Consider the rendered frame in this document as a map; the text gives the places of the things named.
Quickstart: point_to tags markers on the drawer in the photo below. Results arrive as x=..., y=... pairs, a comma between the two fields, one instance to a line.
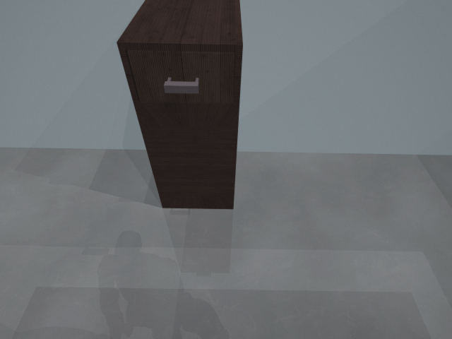
x=151, y=69

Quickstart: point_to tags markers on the handle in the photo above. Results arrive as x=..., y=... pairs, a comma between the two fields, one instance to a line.
x=181, y=86

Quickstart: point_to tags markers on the cabinet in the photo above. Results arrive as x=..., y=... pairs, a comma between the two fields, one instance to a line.
x=191, y=146

